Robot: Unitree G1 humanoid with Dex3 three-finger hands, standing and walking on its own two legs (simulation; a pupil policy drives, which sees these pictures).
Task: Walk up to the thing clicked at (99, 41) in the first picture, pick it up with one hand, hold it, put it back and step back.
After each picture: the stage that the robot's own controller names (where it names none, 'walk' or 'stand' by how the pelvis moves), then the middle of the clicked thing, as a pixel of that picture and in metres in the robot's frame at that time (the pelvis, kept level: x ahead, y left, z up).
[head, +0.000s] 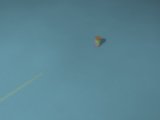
stand; (97, 41) +1.36 -0.24 -0.72
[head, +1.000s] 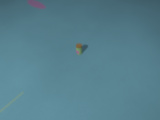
walk; (79, 49) +1.25 +0.08 -0.70
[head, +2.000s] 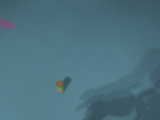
walk; (60, 87) +0.75 +0.21 -0.71
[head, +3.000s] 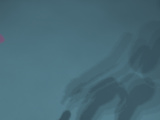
walk; out of the picture +0.40 +0.14 -0.69
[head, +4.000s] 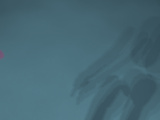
stand; out of the picture +0.30 +0.16 -0.72
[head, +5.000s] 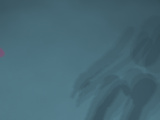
stand; out of the picture +0.30 +0.15 -0.73
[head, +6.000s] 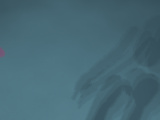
stand; out of the picture +0.30 +0.16 -0.73
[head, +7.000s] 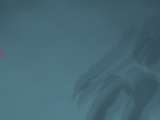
stand; out of the picture +0.29 +0.17 -0.73
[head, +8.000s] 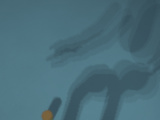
go down; (47, 117) +0.33 +0.16 -0.62
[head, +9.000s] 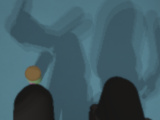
go down; (34, 76) +0.40 +0.16 -0.31
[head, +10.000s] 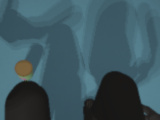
close in; (24, 70) +0.40 +0.16 -0.29
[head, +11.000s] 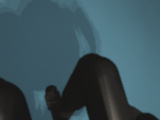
close; out of the picture +0.40 +0.20 -0.23
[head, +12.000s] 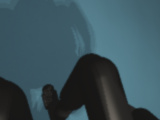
close; out of the picture +0.40 +0.21 -0.23
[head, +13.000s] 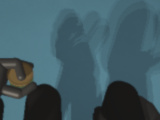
lift; (21, 80) +0.32 +0.19 -0.08
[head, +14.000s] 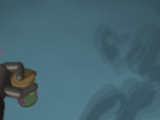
hold; (25, 88) +0.32 +0.18 +0.05
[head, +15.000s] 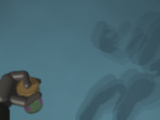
hold; (30, 96) +0.31 +0.17 -0.01
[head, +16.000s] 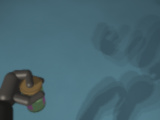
hold; (33, 94) +0.31 +0.16 +0.00
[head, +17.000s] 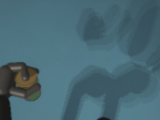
crouch; (29, 85) +0.35 +0.16 -0.06
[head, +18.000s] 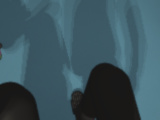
lower; out of the picture +0.45 +0.20 -0.16
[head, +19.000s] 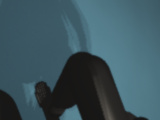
lower; out of the picture +0.45 +0.24 -0.24
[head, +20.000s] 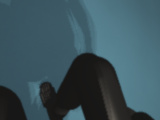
lower; out of the picture +0.44 +0.23 -0.24
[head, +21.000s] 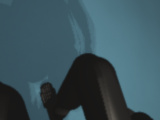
lower; out of the picture +0.43 +0.22 -0.24
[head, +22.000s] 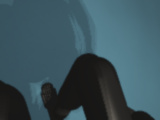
lower; out of the picture +0.43 +0.22 -0.24
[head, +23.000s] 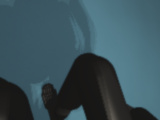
open; out of the picture +0.42 +0.20 -0.24
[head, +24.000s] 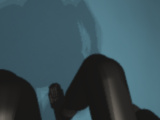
stand; out of the picture +0.41 +0.20 -0.23
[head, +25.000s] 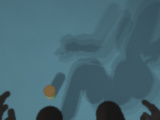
walk; (50, 92) +0.39 +0.14 -0.50
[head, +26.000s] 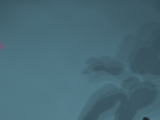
stand; out of the picture +0.34 +0.13 -0.67
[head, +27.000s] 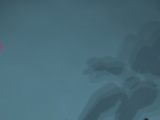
stand; out of the picture +0.34 +0.14 -0.67
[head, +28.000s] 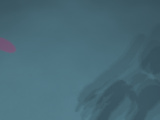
stand; out of the picture +0.35 +0.13 -0.72
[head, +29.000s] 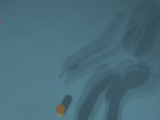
walk; (60, 110) +0.41 +0.08 -0.71
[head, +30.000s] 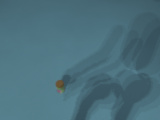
walk; (60, 86) +0.64 +0.16 -0.69
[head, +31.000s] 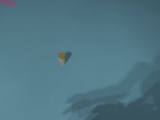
stand; (62, 59) +0.97 +0.14 -0.70
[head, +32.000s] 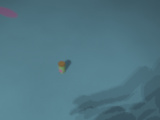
stand; (62, 67) +0.97 +0.15 -0.71
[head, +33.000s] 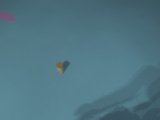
stand; (60, 68) +0.99 +0.18 -0.73
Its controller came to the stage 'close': yes
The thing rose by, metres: 0.73
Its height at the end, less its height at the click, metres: +0.00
